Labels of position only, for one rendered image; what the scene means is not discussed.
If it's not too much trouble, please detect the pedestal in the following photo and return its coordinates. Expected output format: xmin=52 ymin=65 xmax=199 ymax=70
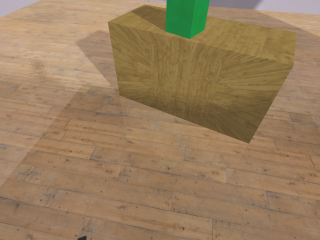
xmin=108 ymin=4 xmax=296 ymax=144

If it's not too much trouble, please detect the carton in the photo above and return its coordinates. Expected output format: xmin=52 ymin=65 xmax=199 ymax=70
xmin=165 ymin=0 xmax=210 ymax=39

